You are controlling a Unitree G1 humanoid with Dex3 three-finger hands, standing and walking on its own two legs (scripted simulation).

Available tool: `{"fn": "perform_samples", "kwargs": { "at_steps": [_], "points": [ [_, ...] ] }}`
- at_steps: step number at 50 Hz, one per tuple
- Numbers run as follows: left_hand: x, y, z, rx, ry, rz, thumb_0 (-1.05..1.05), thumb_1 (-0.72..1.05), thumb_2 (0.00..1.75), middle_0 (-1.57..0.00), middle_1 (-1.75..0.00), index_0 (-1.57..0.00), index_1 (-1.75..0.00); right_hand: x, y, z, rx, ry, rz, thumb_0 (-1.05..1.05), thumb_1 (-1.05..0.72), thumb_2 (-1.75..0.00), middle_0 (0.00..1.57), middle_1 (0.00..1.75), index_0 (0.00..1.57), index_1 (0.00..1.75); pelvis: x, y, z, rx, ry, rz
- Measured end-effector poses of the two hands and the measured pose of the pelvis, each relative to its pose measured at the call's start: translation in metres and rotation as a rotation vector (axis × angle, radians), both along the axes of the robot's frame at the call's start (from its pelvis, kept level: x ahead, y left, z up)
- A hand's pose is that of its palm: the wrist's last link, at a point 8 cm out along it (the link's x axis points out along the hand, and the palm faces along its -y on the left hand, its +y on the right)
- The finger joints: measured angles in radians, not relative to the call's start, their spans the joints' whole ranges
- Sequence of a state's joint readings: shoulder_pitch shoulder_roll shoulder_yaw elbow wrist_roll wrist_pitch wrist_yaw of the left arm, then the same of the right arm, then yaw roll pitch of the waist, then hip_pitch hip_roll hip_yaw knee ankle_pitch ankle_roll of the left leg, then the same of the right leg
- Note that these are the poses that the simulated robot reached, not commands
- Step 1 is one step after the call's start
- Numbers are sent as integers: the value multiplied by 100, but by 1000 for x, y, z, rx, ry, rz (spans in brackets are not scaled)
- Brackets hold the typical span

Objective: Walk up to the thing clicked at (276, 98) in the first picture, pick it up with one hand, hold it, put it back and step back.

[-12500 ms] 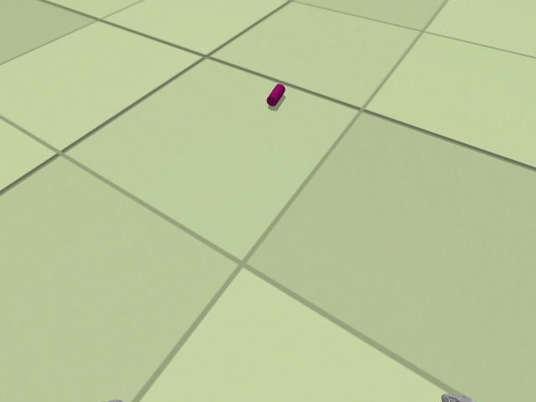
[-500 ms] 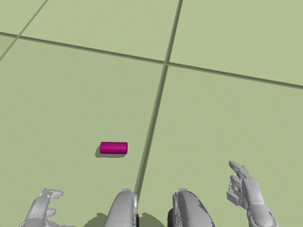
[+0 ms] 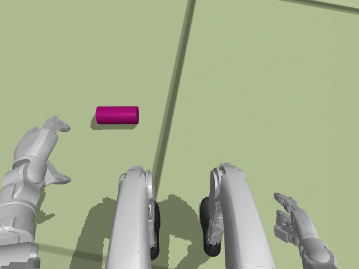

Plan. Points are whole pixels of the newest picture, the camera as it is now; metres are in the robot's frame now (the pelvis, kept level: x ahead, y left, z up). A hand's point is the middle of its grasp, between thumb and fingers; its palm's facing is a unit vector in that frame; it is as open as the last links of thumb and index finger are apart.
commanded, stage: rise first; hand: left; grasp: from above
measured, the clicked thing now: (118, 115) +0.55 +0.24 -0.43
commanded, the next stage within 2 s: none
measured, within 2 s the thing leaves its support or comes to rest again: neither
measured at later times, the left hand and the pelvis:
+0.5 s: hand (77, 132) +0.43 +0.31 -0.24, palm faces -0.49 -0.10 -0.87, open 14.1 cm; pelvis -0.02 +0.01 -0.09, yaw -3 degrees
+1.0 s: hand (84, 124) +0.47 +0.31 -0.28, palm faces -0.48 +0.00 -0.88, open 14.2 cm; pelvis -0.01 +0.01 -0.12, yaw -6 degrees
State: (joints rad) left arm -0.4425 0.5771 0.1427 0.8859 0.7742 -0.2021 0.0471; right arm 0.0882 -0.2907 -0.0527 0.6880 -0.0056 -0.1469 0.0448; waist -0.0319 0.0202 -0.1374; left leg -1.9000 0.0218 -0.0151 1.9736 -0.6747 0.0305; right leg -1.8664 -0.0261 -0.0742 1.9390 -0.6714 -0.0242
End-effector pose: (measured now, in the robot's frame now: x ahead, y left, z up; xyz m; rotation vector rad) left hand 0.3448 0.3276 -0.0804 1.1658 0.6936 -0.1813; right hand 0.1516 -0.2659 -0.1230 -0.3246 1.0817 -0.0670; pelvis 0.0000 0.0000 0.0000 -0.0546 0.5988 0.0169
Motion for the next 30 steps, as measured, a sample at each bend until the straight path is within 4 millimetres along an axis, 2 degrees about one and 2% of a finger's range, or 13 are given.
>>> {"fn": "perform_samples", "kwargs": {
  "at_steps": [6, 11, 15, 21, 30],
  "points": [
    [29, -5, -31, 59, -34, -105, -1, -53, 100, -10, -106, -10, -106, -53, -3, -32, -20, 110, -40, 1, -91, -90, 20, 30, 20, 30, -15, 0, -34, -17, -6, -7],
    [48, -9, -54, 93, -50, -180, -1, -52, 101, -9, -105, -9, -105, -90, -8, -44, -53, 186, -80, 1, -91, -90, 20, 30, 20, 30, -22, 3, -56, -35, -15, -12],
    [61, -13, -70, 116, -66, -235, 0, -52, 101, -9, -104, -9, -104, -111, -9, -49, -79, 243, -104, 1, -91, -90, 20, 30, 20, 30, -24, 5, -69, -47, -14, -15],
    [80, -14, -88, 163, -86, -284, 0, -52, 102, -8, -102, -8, -102, -127, -9, -56, -101, 307, -118, 1, -91, -90, 20, 30, 20, 30, -22, 8, -84, -59, -4, -16],
    [100, -15, -114, 216, -70, -335, 0, -53, 102, -8, -99, -8, -99, -126, -4, -71, -98, 357, -96, 1, -91, -90, 20, 30, 20, 30, -18, 10, -99, -69, 10, -18]
  ]
}}
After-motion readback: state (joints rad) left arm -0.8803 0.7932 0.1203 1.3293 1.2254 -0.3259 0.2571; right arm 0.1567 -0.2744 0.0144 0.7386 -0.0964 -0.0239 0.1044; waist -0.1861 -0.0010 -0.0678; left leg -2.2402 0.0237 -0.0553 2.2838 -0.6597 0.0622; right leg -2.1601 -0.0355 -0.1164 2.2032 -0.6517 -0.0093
